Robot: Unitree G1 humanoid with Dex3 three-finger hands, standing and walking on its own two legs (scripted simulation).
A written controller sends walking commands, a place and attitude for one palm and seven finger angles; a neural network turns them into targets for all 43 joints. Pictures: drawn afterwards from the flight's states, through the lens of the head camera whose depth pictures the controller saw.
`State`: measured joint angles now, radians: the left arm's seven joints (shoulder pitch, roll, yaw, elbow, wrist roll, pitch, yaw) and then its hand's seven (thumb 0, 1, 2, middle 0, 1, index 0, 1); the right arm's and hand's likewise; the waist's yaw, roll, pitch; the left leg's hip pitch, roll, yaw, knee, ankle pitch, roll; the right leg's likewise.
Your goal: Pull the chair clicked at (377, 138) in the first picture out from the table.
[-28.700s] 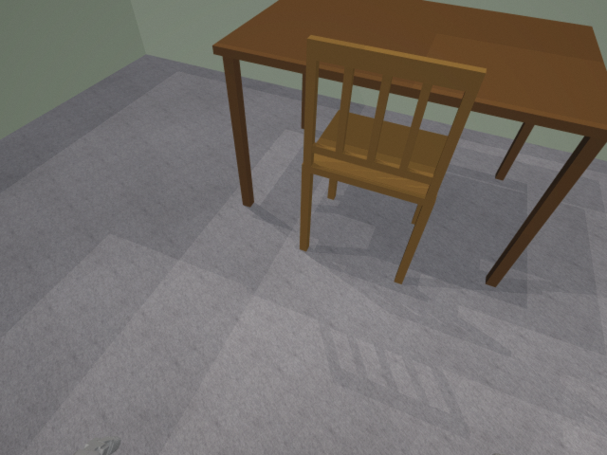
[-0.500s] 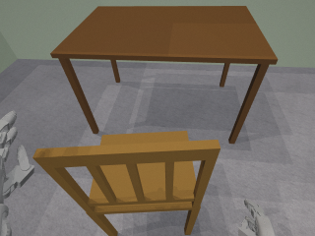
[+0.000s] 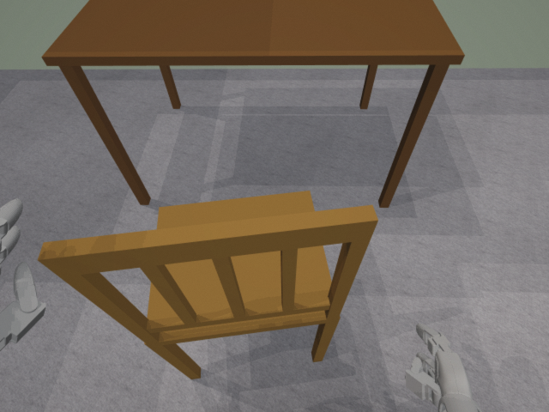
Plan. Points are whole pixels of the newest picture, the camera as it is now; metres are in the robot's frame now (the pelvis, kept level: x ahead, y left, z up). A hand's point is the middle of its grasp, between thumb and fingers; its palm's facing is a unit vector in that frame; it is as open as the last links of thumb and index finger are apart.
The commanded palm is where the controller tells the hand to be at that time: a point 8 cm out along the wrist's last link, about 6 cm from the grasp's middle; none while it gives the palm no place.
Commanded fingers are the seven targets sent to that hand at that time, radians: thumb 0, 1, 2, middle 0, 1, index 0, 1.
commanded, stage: step back with the hand held close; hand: left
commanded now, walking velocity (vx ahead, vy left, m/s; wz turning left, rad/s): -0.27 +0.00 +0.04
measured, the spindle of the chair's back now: (231, 287) +0.32 +0.11 -0.09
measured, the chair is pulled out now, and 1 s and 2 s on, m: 0.56 0.56 0.56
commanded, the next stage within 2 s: stop stepping back and stand still in 0.98 s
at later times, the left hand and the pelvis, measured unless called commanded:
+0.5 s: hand out of the picture +0.11 +0.27 +0.16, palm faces +0.47 -0.74 -0.48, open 7.4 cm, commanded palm +0.04 +0.30 +0.18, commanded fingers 0.00 0.90 0.90 -0.20 -0.30 -0.20 -0.30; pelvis -0.08 -0.01 -0.01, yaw +2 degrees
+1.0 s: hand out of the picture +0.02 +0.26 +0.18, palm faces +0.56 -0.70 -0.45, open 7.4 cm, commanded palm -0.06 +0.29 +0.18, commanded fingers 0.00 0.90 0.90 -0.20 -0.30 -0.20 -0.30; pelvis -0.16 -0.03 -0.02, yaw +7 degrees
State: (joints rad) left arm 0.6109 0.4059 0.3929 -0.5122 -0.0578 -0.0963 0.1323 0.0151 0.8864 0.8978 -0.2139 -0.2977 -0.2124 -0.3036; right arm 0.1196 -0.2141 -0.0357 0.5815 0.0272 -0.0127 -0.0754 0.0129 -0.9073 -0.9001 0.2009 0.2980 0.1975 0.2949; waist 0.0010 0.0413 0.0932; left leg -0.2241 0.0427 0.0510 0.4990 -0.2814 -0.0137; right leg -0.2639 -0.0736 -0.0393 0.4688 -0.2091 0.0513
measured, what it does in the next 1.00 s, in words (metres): walks backwards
